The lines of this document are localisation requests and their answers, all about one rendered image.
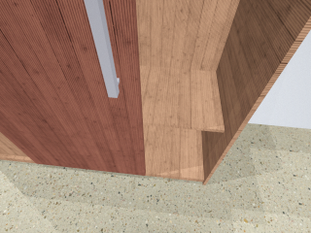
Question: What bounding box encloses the wardrobe door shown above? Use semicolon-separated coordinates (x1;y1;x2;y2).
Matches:
0;132;28;157
0;0;146;176

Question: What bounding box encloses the handle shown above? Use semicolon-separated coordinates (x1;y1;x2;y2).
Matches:
84;0;120;98

